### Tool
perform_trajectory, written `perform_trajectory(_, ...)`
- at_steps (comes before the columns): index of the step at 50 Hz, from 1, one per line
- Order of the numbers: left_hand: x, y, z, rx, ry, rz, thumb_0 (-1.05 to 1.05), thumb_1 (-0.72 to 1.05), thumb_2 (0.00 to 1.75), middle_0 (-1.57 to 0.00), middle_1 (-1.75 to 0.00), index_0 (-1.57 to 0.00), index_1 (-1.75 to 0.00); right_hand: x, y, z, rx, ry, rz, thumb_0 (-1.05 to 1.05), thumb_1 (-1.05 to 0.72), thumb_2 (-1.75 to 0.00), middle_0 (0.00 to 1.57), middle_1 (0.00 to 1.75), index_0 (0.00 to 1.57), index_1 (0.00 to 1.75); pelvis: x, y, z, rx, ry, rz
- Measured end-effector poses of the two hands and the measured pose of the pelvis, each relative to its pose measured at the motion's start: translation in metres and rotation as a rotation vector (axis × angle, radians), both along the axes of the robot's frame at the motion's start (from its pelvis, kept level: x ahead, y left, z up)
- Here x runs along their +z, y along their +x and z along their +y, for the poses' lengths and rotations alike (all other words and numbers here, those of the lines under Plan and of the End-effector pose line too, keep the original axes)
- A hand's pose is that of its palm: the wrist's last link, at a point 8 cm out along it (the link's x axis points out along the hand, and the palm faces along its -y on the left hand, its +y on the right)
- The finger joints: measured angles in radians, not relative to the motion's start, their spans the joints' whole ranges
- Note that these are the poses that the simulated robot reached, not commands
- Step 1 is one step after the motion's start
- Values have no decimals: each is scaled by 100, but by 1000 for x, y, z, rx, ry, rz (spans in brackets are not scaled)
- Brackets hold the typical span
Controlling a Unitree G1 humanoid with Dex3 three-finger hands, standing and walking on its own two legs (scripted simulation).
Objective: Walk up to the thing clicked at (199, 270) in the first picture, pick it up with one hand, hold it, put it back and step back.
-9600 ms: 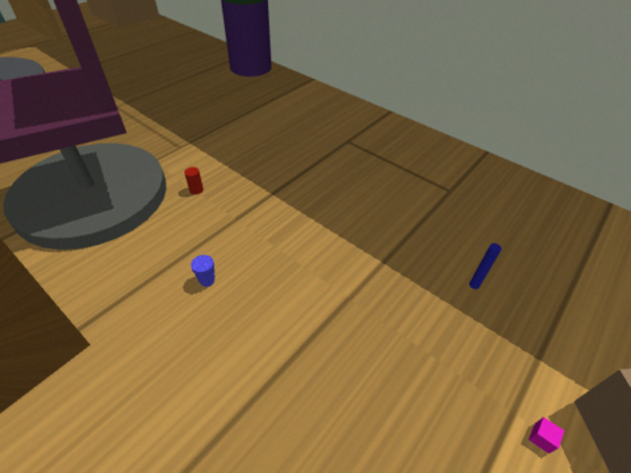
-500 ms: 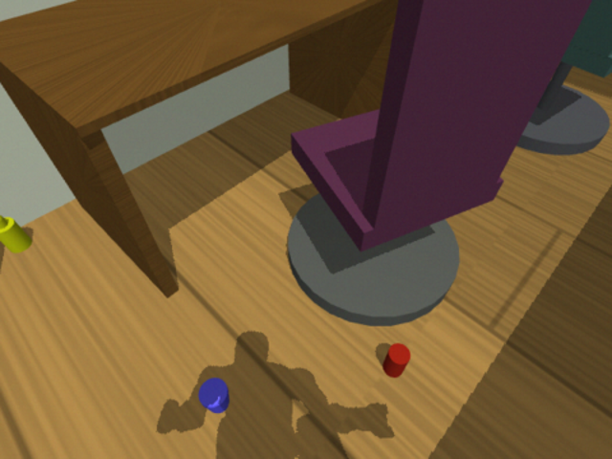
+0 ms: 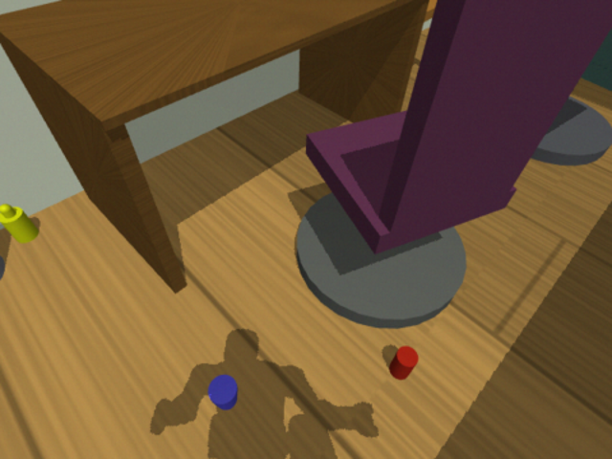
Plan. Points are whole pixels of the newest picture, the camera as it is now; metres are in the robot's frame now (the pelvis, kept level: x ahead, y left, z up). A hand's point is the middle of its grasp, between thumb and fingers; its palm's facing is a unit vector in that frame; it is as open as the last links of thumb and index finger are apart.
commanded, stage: walk up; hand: left
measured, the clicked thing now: (225, 395) +0.41 +0.23 -0.72
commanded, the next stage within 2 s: stand in 0.92 s
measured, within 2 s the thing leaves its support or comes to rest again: neither
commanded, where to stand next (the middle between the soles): +0.04 -0.02 m, yaw +2 degrees
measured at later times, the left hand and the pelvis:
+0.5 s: hand out of the picture +0.07 +0.24 -0.15, palm faces +0.02 -0.94 -0.33, open 7.4 cm; pelvis -0.01 -0.02 +0.01, yaw +1 degrees
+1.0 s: hand out of the picture +0.08 +0.24 -0.15, palm faces +0.02 -0.94 -0.33, open 7.4 cm; pelvis +0.00 -0.02 +0.01, yaw +1 degrees
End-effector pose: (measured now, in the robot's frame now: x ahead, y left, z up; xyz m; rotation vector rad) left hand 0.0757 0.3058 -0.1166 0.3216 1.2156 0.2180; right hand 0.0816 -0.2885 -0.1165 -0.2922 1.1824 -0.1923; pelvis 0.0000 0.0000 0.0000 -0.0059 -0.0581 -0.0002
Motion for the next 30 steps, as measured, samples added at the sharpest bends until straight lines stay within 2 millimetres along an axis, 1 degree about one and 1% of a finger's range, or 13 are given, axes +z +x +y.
perform_trajectory(7,6,3,-14,7,-28,-17,1,90,90,-20,-30,-20,-30,7,15,-2,27,7,-29,1,-90,-90,21,30,21,30,7,-2,-4,5,4,2)
perform_trajectory(13,8,2,-21,12,-34,-23,0,90,90,-20,-30,-20,-30,11,18,-11,24,-3,-43,1,-90,-90,21,30,20,30,9,-4,-8,7,3,2)
perform_trajectory(17,9,-2,-23,18,-34,-20,0,90,90,-20,-30,-20,-30,12,12,-17,17,-11,-33,1,-90,-90,20,30,20,30,10,-5,-11,9,2,3)
perform_trajectory(22,8,-8,-24,27,-33,-5,0,90,90,-20,-30,-20,-30,11,0,-23,8,-16,-3,1,-90,-90,20,30,20,30,11,-5,-14,12,2,6)
perform_trajectory(30,7,-17,-25,39,-29,22,1,90,90,-20,-30,-20,-30,6,-19,-25,-3,-14,54,1,-90,-90,20,30,20,30,11,-6,-17,18,0,12)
